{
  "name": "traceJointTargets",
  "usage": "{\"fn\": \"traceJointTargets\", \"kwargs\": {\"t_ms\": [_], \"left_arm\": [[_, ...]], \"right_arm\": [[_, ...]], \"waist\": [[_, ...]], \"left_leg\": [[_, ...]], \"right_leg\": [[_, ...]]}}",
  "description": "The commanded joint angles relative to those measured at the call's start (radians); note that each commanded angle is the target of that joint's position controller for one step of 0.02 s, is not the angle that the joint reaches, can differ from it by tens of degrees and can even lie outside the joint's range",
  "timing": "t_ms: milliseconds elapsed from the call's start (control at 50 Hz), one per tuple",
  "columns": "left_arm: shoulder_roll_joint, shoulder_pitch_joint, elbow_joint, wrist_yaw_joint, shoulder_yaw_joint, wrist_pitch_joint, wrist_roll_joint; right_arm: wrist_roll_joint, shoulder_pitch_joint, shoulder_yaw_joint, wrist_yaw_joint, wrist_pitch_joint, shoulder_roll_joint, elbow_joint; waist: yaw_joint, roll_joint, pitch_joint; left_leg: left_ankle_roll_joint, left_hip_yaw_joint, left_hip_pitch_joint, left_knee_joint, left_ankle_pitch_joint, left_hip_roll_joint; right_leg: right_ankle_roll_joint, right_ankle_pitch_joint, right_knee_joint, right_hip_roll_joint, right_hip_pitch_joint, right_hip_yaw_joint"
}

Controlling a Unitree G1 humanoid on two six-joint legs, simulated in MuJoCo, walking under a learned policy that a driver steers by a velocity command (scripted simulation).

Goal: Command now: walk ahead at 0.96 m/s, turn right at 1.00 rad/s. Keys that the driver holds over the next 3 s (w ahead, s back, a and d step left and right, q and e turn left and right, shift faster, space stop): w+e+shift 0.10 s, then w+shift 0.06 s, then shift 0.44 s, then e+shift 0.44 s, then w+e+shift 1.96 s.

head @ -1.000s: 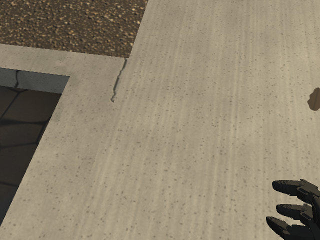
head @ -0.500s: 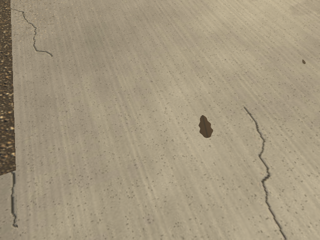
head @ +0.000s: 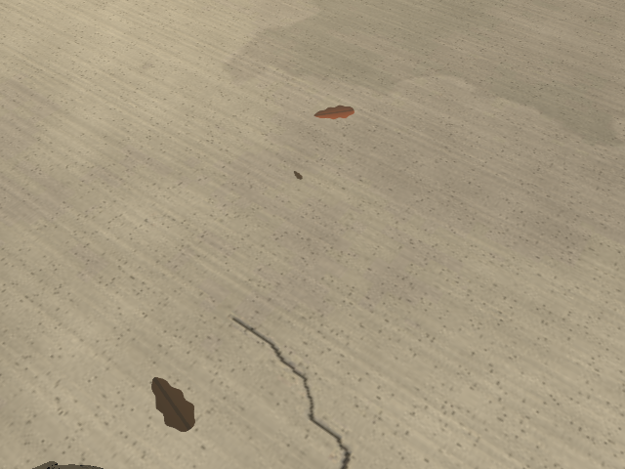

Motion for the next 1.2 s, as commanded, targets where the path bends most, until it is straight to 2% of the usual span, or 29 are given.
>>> {"fn": "traceJointTargets", "kwargs": {"t_ms": [20,100,140,200,220,240,260,280,300,320,360,380,500,580,640,660,680,700,720,760,800,920,1040,1080,1100,1120,1140,1160,1200], "left_arm": [[-0.036,-0.092,-0.106,-0.02,-0.032,-0.001,-0.006],[-0.045,-0.253,-0.149,-0.044,-0.053,-0.002,-0.002],[-0.048,-0.226,-0.125,-0.034,-0.056,-0.009,0.001],[0.044,0.205,0.028,0.01,-0.013,-0.027,0.005],[0.074,0.349,0.094,0.036,0.01,-0.031,0.012],[0.156,0.261,0.091,0.063,0.037,-0.022,-0.004],[0.217,0.254,0.039,0.064,0.053,-0.015,0.007],[0.159,0.28,0.037,0.076,0.049,-0.013,-0.014],[0.134,0.197,0.015,0.056,0.048,-0.049,-0.064],[0.098,0.104,0.019,0.052,0.04,-0.077,-0.079],[0.052,0.019,0.013,0.059,0.027,-0.095,-0.052],[0.021,0.018,0.024,0.062,0.02,-0.098,-0.057],[0.008,0.124,0.096,0.115,0.018,-0.061,-0.056],[0.02,0.205,0.14,0.129,0.02,-0.037,-0.051],[0.038,0.159,0.13,0.127,0.027,-0.028,-0.049],[0.042,0.121,0.102,0.123,0.029,-0.026,-0.045],[0.003,0.205,0.082,0.113,0.02,-0.033,-0.032],[0.018,0.308,0.096,0.1,0.015,-0.031,-0.057],[0.126,0.294,0.107,0.091,0.047,-0.015,-0.072],[0.083,0.179,0.066,0.108,0.05,0.039,-0.088],[0.024,0.228,0.059,0.131,0.045,0.084,-0.083],[-0.009,0.164,-0.022,0.121,0.039,0.072,-0.062],[0.019,0.145,-0.057,0.093,0.064,0.084,-0.061],[0.037,0.272,-0.007,0.088,0.086,0.08,-0.07],[0.068,0.423,0.062,0.091,0.107,0.072,-0.077],[0.148,0.537,0.092,0.099,0.125,0.054,-0.075],[0.199,0.44,0.022,0.084,0.111,-0.002,-0.054],[0.162,0.332,-0.002,0.083,0.099,-0.041,-0.042],[0.109,0.238,-0.015,0.095,0.076,-0.058,-0.066]], "right_arm": [[0.002,-0.022,0.01,0.007,-0.041,-0.026,-0.028],[-0.003,0.048,0.005,-0.007,-0.047,-0.069,0.019],[0.002,0.098,0.003,-0.016,-0.04,-0.109,0.036],[0.007,0.025,-0.008,-0.027,-0.002,-0.193,0.013],[0.01,0.006,-0.003,-0.018,0.001,-0.17,0.007],[0.0,0.051,0.01,-0.005,0.003,-0.063,-0.022],[0.064,0.138,0.023,-0.009,0.004,-0.07,-0.097],[0.051,-0.007,0.017,-0.018,-0.002,-0.107,-0.101],[0.08,-0.03,0.009,-0.03,-0.046,-0.11,-0.136],[0.075,-0.054,0.007,-0.047,-0.052,-0.097,-0.112],[0.067,-0.032,-0.005,-0.048,-0.035,-0.094,-0.09],[0.058,-0.028,-0.007,-0.044,-0.026,-0.079,-0.091],[0.021,-0.257,0.027,-0.008,-0.03,0.032,-0.154],[0.028,-0.384,0.023,0.021,-0.039,-0.011,-0.193],[0.002,-0.293,-0.002,0.02,-0.049,-0.075,-0.173],[-0.01,-0.214,-0.009,0.011,-0.057,-0.106,-0.161],[-0.036,-0.143,-0.011,0.0,-0.05,-0.156,-0.171],[-0.023,-0.109,-0.002,-0.003,-0.024,-0.093,-0.182],[0.008,-0.159,0.005,-0.012,0.005,-0.056,-0.208],[0.024,-0.299,0.02,-0.039,0.046,-0.013,-0.209],[0.004,-0.381,0.016,-0.041,0.055,-0.028,-0.204],[0.008,-0.401,-0.017,-0.049,0.055,-0.072,-0.181],[0.035,-0.407,-0.039,-0.032,0.08,-0.101,-0.14],[0.068,-0.408,-0.046,-0.027,0.086,-0.098,-0.121],[0.066,-0.445,-0.038,-0.026,0.091,-0.056,-0.125],[0.057,-0.498,-0.014,-0.014,0.092,0.035,-0.138],[0.073,-0.56,-0.013,-0.005,0.058,0.037,-0.21],[0.091,-0.623,-0.032,0.004,0.016,-0.054,-0.227],[0.054,-0.538,-0.055,0.008,-0.027,-0.095,-0.174]], "waist": [[0.053,0.116,0.112],[0.036,0.067,0.187],[0.059,0.101,0.131],[0.27,0.168,-0.083],[0.313,0.131,-0.133],[0.165,-0.127,-0.15],[0.132,-0.122,-0.435],[0.171,0.103,-0.4],[0.129,0.143,-0.3],[0.07,0.223,-0.19],[-0.003,0.191,-0.06],[-0.015,0.159,-0.041],[0.073,0.043,-0.048],[0.12,-0.014,-0.046],[0.029,-0.031,-0.07],[-0.017,-0.001,-0.131],[-0.011,0.182,-0.287],[-0.015,0.322,-0.498],[-0.024,0.148,-0.492],[0.03,0.084,-0.176],[0.092,0.17,-0.049],[0.065,0.17,-0.138],[0.076,0.195,-0.114],[0.134,0.175,-0.14],[0.189,0.097,-0.11],[0.22,-0.177,0.001],[0.176,-0.221,0.06],[0.164,-0.119,0.104],[0.077,-0.086,0.061]], "left_leg": [[0.05,-0.103,-0.008,-0.261,0.239,0.246],[0.028,0.081,0.022,-0.308,0.602,0.201],[0.03,0.101,0.076,-0.224,1.151,0.213],[0.068,0.06,0.058,0.306,1.416,0.258],[0.058,0.073,-0.076,0.601,1.075,0.203],[0.019,0.038,-0.385,0.99,-0.156,0.031],[0.006,-0.156,-0.612,1.281,-0.253,-0.008],[0.006,-0.232,-0.609,1.244,-0.095,0.03],[-0.009,-0.313,-0.593,1.146,-0.144,0.023],[-0.022,-0.312,-0.585,1.045,-0.099,0.083],[-0.038,-0.307,-0.485,0.946,-0.052,0.125],[-0.043,-0.299,-0.463,0.867,-0.035,0.135],[-0.038,-0.165,-0.377,0.324,0.38,0.013],[-0.004,-0.188,-0.372,0.13,0.495,-0.033],[0.062,-0.197,-0.286,0.049,0.437,-0.052],[0.099,-0.239,-0.118,0.027,0.745,0.009],[0.261,-0.453,0.242,0.159,1.248,0.272],[0.428,-0.709,0.445,0.137,1.321,0.492],[0.395,-0.683,0.355,0.084,0.999,0.474],[0.305,-0.494,0.026,-0.045,0.466,0.345],[0.242,-0.345,-0.253,-0.147,0.236,0.255],[0.266,-0.172,-0.171,-0.155,0.339,0.301],[0.197,-0.106,-0.1,-0.109,0.199,0.344],[0.127,-0.081,-0.201,-0.056,-0.203,0.315],[0.077,-0.039,-0.355,0.113,-0.37,0.248],[0.009,0.046,-0.634,0.577,-0.426,0.113],[0.002,-0.212,-0.92,0.718,-0.318,-0.027],[0.033,-0.298,-0.961,0.733,-0.184,0.007],[0.035,-0.315,-0.855,0.638,0.029,0.032]], "right_leg": [[-0.002,0.121,-0.065,-0.059,-0.157,0.041],[-0.051,0.144,-0.386,-0.011,-0.044,-0.139],[-0.088,0.121,-0.464,0.084,0.13,-0.203],[-0.143,0.045,-0.588,0.161,0.587,-0.108],[-0.147,0.138,-0.736,0.132,0.811,-0.038],[-0.125,0.5,-0.64,-0.095,1.022,0.235],[-0.361,0.788,-0.683,-0.36,1.264,0.662],[-0.312,0.856,-0.76,-0.301,1.135,0.578],[-0.326,0.661,-0.858,-0.271,1.0,0.57],[-0.277,0.561,-0.901,-0.238,0.832,0.498],[-0.227,0.637,-0.954,-0.198,0.57,0.385],[-0.211,0.657,-0.964,-0.167,0.507,0.329],[-0.064,0.751,-0.945,0.025,0.433,0.061],[-0.03,0.605,-0.891,-0.035,0.557,0.134],[-0.001,0.717,-0.684,-0.047,0.621,0.208],[0.031,0.645,-0.531,0.004,0.556,0.2],[0.111,0.065,-0.178,0.101,0.284,0.2],[0.148,-0.592,0.078,0.193,0.116,0.195],[0.147,-0.517,0.158,0.115,0.097,0.234],[0.181,-0.38,0.13,0.03,0.018,0.112],[0.194,-0.313,0.026,-0.003,0.14,0.052],[0.172,-0.143,-0.273,-0.081,0.221,0.004],[0.095,-0.147,-0.506,-0.057,0.318,-0.079],[0.026,-0.163,-0.625,-0.011,0.501,-0.12],[-0.037,-0.26,-0.689,-0.006,0.638,-0.053],[-0.155,-0.537,-0.887,-0.198,0.688,0.333],[-0.309,-0.855,-1.11,-0.314,0.662,0.851],[-0.28,-0.853,-1.193,-0.343,0.64,0.828],[-0.183,-0.594,-1.129,-0.269,0.634,0.64]]}}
